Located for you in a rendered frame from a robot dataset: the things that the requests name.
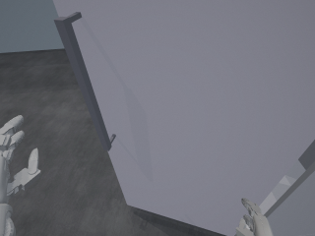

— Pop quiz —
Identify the robot left forearm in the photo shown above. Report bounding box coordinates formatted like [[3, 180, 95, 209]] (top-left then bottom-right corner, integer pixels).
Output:
[[0, 204, 16, 236]]

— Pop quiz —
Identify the handle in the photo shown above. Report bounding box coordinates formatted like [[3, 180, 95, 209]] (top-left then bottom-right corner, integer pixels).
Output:
[[53, 12, 116, 151]]

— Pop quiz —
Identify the robot left hand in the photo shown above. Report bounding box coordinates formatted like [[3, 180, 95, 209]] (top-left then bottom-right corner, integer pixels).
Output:
[[0, 115, 41, 204]]

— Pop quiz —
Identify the robot right hand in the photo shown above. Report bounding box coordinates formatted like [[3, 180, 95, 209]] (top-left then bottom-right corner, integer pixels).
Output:
[[235, 198, 274, 236]]

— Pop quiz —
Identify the fridge door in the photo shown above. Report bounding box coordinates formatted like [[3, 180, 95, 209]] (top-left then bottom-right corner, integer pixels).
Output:
[[53, 0, 315, 236]]

